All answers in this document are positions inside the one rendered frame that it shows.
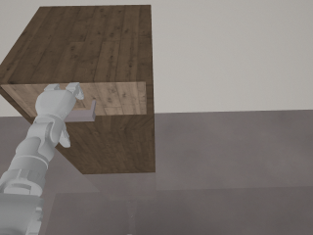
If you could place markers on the left robot hand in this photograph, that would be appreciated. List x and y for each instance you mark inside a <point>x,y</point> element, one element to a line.
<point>59,103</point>

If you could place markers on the drawer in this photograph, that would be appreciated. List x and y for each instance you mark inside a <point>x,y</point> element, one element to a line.
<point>112,98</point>

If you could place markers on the robot left forearm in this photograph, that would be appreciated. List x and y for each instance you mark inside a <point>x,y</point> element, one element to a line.
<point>26,173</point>

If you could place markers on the handle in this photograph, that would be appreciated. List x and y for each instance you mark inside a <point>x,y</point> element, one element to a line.
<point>82,115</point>

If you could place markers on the cabinet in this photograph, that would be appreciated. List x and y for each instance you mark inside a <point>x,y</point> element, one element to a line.
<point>92,44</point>

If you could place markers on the left robot upper arm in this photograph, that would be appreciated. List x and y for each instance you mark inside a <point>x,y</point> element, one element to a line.
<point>20,214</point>

